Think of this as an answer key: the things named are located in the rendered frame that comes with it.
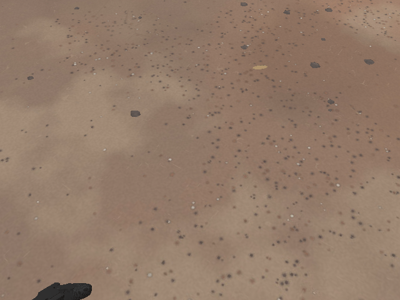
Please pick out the robot left hand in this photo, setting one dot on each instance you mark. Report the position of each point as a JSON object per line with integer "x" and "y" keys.
{"x": 75, "y": 291}

